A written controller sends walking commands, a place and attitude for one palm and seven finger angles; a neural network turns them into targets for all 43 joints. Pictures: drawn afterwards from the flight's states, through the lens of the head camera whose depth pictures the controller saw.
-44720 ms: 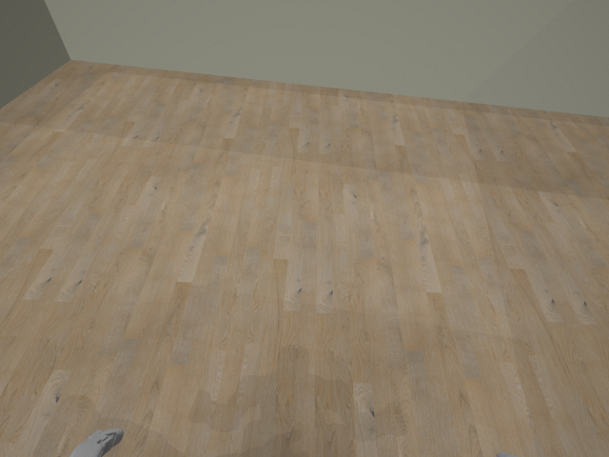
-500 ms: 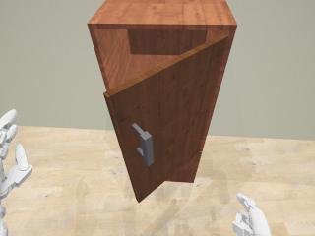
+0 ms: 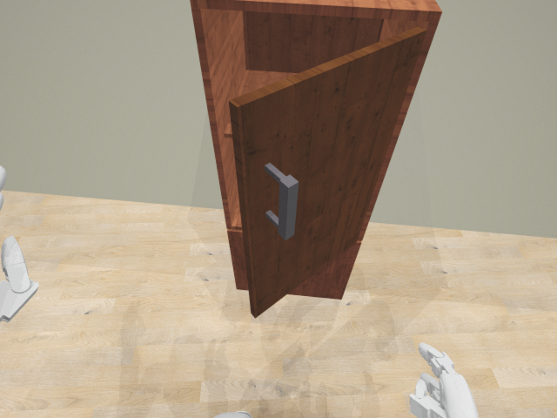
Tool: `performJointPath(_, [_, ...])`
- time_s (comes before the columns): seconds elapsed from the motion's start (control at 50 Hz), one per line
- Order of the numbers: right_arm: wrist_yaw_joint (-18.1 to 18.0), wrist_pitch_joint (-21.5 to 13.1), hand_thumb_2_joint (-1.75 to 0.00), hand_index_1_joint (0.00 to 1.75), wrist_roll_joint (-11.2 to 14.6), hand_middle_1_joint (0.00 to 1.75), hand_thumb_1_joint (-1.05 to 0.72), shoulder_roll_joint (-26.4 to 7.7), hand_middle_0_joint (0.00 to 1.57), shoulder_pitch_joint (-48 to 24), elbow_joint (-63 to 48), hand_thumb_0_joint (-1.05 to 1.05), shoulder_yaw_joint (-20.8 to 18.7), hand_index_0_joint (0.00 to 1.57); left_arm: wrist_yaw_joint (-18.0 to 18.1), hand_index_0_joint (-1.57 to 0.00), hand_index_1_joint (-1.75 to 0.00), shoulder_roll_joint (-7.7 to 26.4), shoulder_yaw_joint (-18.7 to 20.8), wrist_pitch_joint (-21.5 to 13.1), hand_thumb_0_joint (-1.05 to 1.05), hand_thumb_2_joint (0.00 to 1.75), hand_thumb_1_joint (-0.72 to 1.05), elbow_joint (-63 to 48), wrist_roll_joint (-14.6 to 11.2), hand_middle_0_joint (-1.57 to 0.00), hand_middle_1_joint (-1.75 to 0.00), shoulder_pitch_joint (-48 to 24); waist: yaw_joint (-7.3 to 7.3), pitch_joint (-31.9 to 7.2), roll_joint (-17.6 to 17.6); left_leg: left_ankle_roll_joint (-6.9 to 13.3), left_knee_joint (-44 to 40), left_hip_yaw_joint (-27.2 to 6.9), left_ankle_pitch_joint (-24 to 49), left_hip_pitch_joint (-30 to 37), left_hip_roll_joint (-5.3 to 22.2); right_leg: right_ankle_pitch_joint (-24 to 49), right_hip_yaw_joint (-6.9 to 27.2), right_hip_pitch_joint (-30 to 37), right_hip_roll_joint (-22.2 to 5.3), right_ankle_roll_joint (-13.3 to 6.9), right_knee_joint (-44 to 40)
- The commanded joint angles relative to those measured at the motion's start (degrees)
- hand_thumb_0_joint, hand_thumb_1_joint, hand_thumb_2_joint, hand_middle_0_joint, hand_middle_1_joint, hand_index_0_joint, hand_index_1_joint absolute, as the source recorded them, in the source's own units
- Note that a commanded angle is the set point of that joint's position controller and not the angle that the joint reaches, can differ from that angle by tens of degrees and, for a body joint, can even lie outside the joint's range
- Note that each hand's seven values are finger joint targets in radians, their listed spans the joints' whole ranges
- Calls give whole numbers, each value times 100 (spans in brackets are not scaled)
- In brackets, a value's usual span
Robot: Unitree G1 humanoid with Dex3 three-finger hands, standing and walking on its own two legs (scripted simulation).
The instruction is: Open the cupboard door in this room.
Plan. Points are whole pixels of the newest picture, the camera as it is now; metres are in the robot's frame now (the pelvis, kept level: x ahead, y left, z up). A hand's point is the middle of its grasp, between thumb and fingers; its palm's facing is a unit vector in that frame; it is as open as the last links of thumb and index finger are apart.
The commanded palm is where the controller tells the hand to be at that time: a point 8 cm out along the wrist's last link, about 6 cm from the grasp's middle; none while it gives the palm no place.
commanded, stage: step back with the hand held close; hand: left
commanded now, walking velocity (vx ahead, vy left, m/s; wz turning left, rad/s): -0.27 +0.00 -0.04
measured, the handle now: (279, 202) +0.41 +0.03 +0.09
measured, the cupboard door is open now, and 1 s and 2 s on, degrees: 45 45 45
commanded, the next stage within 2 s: stop stepping back and stand still in 0.34 s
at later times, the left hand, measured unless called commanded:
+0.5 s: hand out of the picture +0.10 +0.26 +0.19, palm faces +0.37 -0.83 -0.43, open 7.4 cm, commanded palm +0.04 +0.30 +0.19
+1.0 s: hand out of the picture +0.02 +0.22 +0.18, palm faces +0.36 -0.82 -0.44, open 7.4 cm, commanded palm -0.05 +0.27 +0.19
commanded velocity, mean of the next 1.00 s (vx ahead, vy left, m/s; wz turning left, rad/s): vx -0.05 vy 0.03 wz -0.02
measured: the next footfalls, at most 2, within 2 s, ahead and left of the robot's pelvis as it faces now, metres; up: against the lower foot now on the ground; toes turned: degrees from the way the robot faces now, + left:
left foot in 0.20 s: +0.06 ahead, +0.10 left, +0.00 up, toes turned +1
right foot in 0.60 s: -0.17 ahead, -0.11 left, +0.00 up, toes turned -2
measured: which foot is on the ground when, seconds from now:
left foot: down 0.00-0.08, up 0.10-0.18, down 0.20-0.60, up 0.62-0.78, down 0.80-1.00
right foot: down 0.00-0.22, up 0.24-0.58, down 0.60-1.00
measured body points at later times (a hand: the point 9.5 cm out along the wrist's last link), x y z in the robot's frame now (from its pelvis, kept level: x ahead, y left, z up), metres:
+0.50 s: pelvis -0.12 +0.01 +0.02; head -0.08 +0.04 +0.46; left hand +0.08 +0.30 +0.21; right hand +0.06 -0.21 -0.06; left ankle +0.02 +0.10 -0.72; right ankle -0.22 -0.14 -0.67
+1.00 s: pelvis -0.21 -0.02 +0.00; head -0.22 -0.01 +0.45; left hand -0.01 +0.27 +0.20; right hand -0.07 -0.27 -0.07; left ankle -0.14 +0.09 -0.72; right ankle -0.21 -0.11 -0.72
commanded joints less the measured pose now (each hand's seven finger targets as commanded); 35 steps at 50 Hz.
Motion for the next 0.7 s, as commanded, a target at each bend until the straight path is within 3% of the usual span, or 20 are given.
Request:
performJointPath(0.0, [-30, -388, -90, 30, -29, 30, -90, -754, 20, -428, -817, 0, -367, 20, 83, -20, -30, 1039, 597, -383, 0, 90, 90, -1211, -76, -20, -30, -228, -112, -617, -570, -85, -711, -836, -1793, -297, 590, -487, 1116, 289, -701, -321, -1144])
performJointPath(0.06, [18, -347, -90, 30, -43, 30, -90, -705, 20, -386, -545, 0, -382, 20, 169, -20, -30, 1092, 482, -436, 0, 90, 90, -1457, -104, -20, -30, -405, -146, -608, -826, -369, 1635, -444, -1202, 1153, 166, -1643, 1945, -1604, -1772, -911, -2267])
performJointPath(0.1, [28, -325, -90, 30, -74, 30, -90, -590, 20, -461, -562, 0, -290, 20, 202, -20, -30, 1143, 551, -402, 0, 90, 90, -1422, -107, -20, -30, -337, -128, -682, -982, -345, 1592, -448, -1182, 1003, 255, -798, 1435, -1335, -1737, -825, -1969])
performJointPath(0.14, [-13, -319, -90, 30, -58, 30, -90, -585, 20, -514, -585, 0, -233, 20, 213, -20, -30, 1272, 691, -390, 0, 90, 90, -1530, -136, -20, -30, -423, -152, -457, -634, -352, 153, -450, -1011, 946, 328, -400, 915, -1111, -1329, -520, -1447])
performJointPath(0.16, [-87, -337, -90, 30, -60, 30, -90, -702, 20, -673, -584, 0, -262, 20, 221, -20, -30, 1382, 763, -418, 0, 90, 90, -1642, -137, -20, -30, -474, -141, -221, 191, -255, -911, -789, -1089, 624, 557, -552, 634, -990, -919, -308, -866])
performJointPath(0.18, [-132, -410, -90, 30, -90, 30, -90, -831, 20, -666, -660, 0, -271, 20, 234, -20, -30, 1281, 815, -492, 0, 90, 90, -1766, -128, -20, -30, -374, -79, -226, 1488, 74, -1882, -1873, -983, -202, 1368, -513, 233, -440, -214, -27, 447])
performJointPath(0.2, [-121, -514, -90, 30, -162, 30, -90, -694, 20, -575, -641, 0, -272, 20, 265, -20, -30, 1268, 899, -550, 0, 90, 90, -1775, -104, -20, -30, -370, -74, -473, 1974, 431, -2283, -2591, -370, -633, 2088, -1057, 10, -7, 161, 67, 1819])
performJointPath(0.24, [-41, -662, -90, 30, -228, 30, -90, -585, 20, -413, -474, 0, -354, 20, 247, -20, -30, 1299, 1005, -627, 0, 90, 90, -1626, -122, -20, -30, -209, -124, -879, 1439, 641, -2227, -2469, -89, -338, 2304, -1493, 435, -199, 115, 15, 3220])
performJointPath(0.28, [16, -753, -90, 30, -174, 30, -90, -604, 20, -370, -405, 0, -431, 20, 215, -20, -30, 1159, 867, -599, 0, 90, 90, -1796, -217, -20, -30, -27, -85, -1193, 606, 631, -1577, -1962, 1730, 761, 2104, -1451, 399, -603, 96, 78, 2889])
performJointPath(0.32, [91, -788, -90, 30, -73, 30, -90, -633, 20, -414, -342, 0, -458, 20, 191, -20, -30, 972, 671, -447, 0, 90, 90, -1785, -241, -20, -30, 194, -57, -1360, 677, 462, -1490, -1416, 2148, 1285, 1855, -1339, 98, -621, 113, 151, 2501])
performJointPath(0.42, [105, -823, -90, 30, -119, 30, -90, -658, 20, -566, -270, 0, -345, 20, 180, -20, -30, 948, 434, -221, 0, 90, 90, -1819, -298, -20, -30, -70, -139, -1109, 1250, 221, -2543, -1341, -358, 873, 1684, -1562, -286, 99, 235, 114, 1454])
performJointPath(0.5, [105, -774, -90, 30, -82, 30, -90, -562, 20, -496, -410, 0, -255, 20, 189, -20, -30, 1190, 717, -183, 0, 90, 90, -1754, -399, -20, -30, 403, -42, -1356, 1485, -315, -2845, -811, -1662, 942, 1020, -1733, -908, 1161, 498, -130, -667])
performJointPath(0.52, [106, -725, -90, 30, -62, 30, -90, -523, 20, -577, -460, 0, -230, 20, 162, -20, -30, 1317, 830, -194, 0, 90, 90, -1777, -423, -20, -30, 570, -7, -1352, 1339, -498, -2488, -506, -1558, 875, 809, -1423, -907, 1437, 414, -229, -1578])
performJointPath(0.54, [116, -642, -90, 30, -59, 30, -90, -442, 20, -530, -456, 0, -208, 20, 123, -20, -30, 1438, 917, -211, 0, 90, 90, -1761, -424, -20, -30, 702, -49, -1256, 593, -614, -1497, -88, -1180, 897, 420, -1052, -420, 1235, -96, -448, -2257])
performJointPath(0.56, [133, -531, -90, 30, -82, 30, -90, -390, 20, -495, -407, 0, -186, 20, 116, -20, -30, 1760, 1206, -242, 0, 90, 90, -1788, -413, -20, -30, 865, -35, -1252, -473, -621, 155, -7, -625, 1242, 166, -771, 545, 227, -1096, -754, -2627])
performJointPath(0.58, [108, -467, -90, 30, -112, 30, -90, -392, 20, -690, -412, 0, -117, 20, 101, -20, -30, 1786, 1196, -287, 0, 90, 90, -1896, -506, -20, -30, 754, 74, -962, -1074, -576, 1433, -139, -677, 535, 117, -129, 1266, -55, -1815, -903, -2750])
performJointPath(0.6, [114, -507, -90, 30, -133, 30, -90, -471, 20, -704, -408, 0, -70, 20, 152, -20, -30, 2000, 1402, -355, 0, 90, 90, -2047, -497, -20, -30, 487, 34, -967, -892, -560, 2006, -195, -753, -344, 226, 1183, 1244, 352, -2081, -1004, -2484])
performJointPath(0.62, [150, -604, -90, 30, -76, 30, -90, -464, 20, -466, -284, 0, -90, 20, 101, -20, -30, 1845, 1254, -343, 0, 90, 90, -1728, -470, -20, -30, 216, -42, -1205, -1113, -624, 2292, -369, -750, -672, 274, 314, 1320, 576, -2117, -1104, -2347])
performJointPath(0.64, [87, -601, -90, 30, 14, 30, -90, -526, 20, -391, -227, 0, -227, 20, 55, -20, -30, 1341, 978, -251, 0, 90, 90, -1295, -470, -20, -30, 357, -152, -805, -972, -554, 2083, -418, -336, -877, 349, 1352, 763, 938, -1529, -765, -1964])
performJointPath(0.68, [23, -607, -90, 30, 11, 30, -90, -553, 20, -665, -281, 0, -144, 20, 99, -20, -30, 1337, 866, -185, 0, 90, 90, -1064, -373, -20, -30, 102, -149, -502, -681, -441, 1085, -84, -385, -544, 441, 2319, 684, 966, -1555, -759, -1675])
